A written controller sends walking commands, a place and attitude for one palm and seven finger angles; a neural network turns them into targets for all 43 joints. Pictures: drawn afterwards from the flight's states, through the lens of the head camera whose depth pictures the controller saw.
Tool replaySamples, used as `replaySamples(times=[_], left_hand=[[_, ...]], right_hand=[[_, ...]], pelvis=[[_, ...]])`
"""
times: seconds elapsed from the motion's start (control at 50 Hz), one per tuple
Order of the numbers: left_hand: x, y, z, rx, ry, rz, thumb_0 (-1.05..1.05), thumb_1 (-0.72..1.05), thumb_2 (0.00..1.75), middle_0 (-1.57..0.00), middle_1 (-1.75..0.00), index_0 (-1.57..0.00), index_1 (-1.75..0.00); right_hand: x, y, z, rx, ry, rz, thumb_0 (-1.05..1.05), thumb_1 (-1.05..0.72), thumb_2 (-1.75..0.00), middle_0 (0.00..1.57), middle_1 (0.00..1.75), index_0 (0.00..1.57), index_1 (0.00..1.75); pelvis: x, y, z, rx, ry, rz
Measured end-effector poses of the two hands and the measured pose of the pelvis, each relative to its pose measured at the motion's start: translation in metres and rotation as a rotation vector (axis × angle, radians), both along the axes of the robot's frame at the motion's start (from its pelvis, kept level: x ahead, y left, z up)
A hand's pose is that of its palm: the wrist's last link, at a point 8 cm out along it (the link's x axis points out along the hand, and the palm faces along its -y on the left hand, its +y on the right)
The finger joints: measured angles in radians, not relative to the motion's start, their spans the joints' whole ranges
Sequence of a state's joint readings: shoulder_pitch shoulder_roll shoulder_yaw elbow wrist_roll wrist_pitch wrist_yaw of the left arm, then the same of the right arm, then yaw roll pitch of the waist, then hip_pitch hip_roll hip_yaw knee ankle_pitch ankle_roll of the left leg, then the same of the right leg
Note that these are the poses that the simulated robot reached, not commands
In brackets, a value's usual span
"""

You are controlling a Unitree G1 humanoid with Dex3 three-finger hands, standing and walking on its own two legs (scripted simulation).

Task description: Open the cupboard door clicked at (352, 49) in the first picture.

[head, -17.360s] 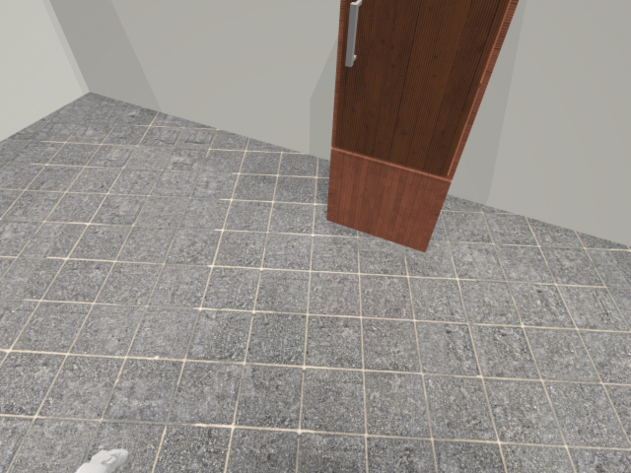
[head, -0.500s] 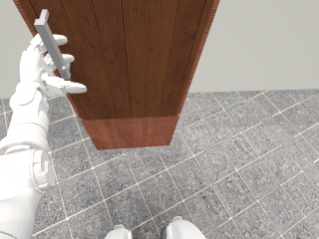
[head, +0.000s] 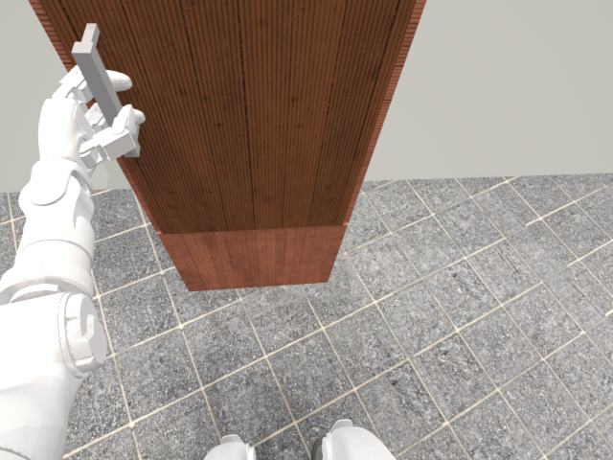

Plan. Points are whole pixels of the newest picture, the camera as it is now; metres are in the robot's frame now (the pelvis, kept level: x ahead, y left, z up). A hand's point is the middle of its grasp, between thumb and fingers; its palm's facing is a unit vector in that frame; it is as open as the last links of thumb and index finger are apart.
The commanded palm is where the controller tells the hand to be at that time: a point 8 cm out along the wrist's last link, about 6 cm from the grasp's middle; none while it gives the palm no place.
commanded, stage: close the thumb around the handle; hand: left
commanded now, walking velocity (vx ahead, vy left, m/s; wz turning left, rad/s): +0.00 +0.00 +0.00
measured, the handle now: (113, 97) +0.56 +0.21 +0.11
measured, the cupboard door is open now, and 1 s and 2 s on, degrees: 0 29 43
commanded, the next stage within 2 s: pull the door open along its arc in 0.08 s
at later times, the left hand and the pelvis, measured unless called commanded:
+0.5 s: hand (129, 153) +0.47 +0.18 +0.10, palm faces +0.01 -1.00 -0.01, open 5.8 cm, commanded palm +0.42 +0.23 +0.10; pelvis +0.01 +0.00 +0.01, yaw -1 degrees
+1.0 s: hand (186, 249) +0.34 +0.11 +0.10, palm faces +0.34 -0.94 +0.06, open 6.0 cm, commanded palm +0.29 +0.16 +0.10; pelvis +0.01 -0.02 +0.02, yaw +1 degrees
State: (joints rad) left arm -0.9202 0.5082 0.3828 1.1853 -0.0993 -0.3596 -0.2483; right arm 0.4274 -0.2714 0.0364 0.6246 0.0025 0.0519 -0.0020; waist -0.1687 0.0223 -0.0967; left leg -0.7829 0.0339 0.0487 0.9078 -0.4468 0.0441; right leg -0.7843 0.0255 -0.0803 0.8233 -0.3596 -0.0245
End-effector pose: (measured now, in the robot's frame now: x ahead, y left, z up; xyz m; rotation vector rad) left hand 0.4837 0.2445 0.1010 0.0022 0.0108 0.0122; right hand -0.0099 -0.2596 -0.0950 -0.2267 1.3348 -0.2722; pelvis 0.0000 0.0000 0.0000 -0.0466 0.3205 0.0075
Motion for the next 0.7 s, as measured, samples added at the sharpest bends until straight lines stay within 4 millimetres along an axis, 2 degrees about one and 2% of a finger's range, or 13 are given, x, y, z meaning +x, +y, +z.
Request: replaySamples(times=[0.28, 0.4, 0.54, 0.7], left_hand=[[-0.002, -0.006, 0.000, -0.002, 0.002, 0.014, 0.01, 0.75, 0.84, -0.34, -1.34, -0.35, -1.34], [-0.012, -0.007, 0.000, 0.008, -0.008, 0.010, 0.01, 0.76, 0.82, -0.34, -1.33, -0.33, -1.34], [-0.044, -0.012, -0.001, 0.015, -0.023, -0.019, 0.01, 0.75, 0.79, -0.33, -1.33, -0.31, -1.33], [-0.102, -0.030, -0.002, 0.002, -0.038, -0.058, 0.00, 0.73, 0.75, -0.34, -1.34, -0.32, -1.32]], right_hand=[[0.005, 0.002, -0.001, 0.020, -0.010, -0.008, 0.00, -0.91, -0.89, 0.20, 0.30, 0.20, 0.30], [0.012, 0.002, -0.001, 0.035, -0.031, -0.015, 0.00, -0.91, -0.89, 0.20, 0.30, 0.20, 0.30], [0.038, 0.001, 0.003, 0.059, -0.114, -0.018, 0.01, -0.91, -0.89, 0.20, 0.30, 0.20, 0.30], [0.099, 0.002, 0.016, 0.081, -0.311, 0.040, 0.01, -0.91, -0.89, 0.20, 0.30, 0.20, 0.30]], pelvis=[[0.004, -0.001, 0.002, 0.002, -0.011, -0.002], [0.008, -0.002, 0.004, 0.006, -0.016, -0.012], [0.015, -0.004, 0.011, 0.013, -0.050, -0.026], [0.018, -0.006, 0.018, 0.024, -0.110, -0.028]])
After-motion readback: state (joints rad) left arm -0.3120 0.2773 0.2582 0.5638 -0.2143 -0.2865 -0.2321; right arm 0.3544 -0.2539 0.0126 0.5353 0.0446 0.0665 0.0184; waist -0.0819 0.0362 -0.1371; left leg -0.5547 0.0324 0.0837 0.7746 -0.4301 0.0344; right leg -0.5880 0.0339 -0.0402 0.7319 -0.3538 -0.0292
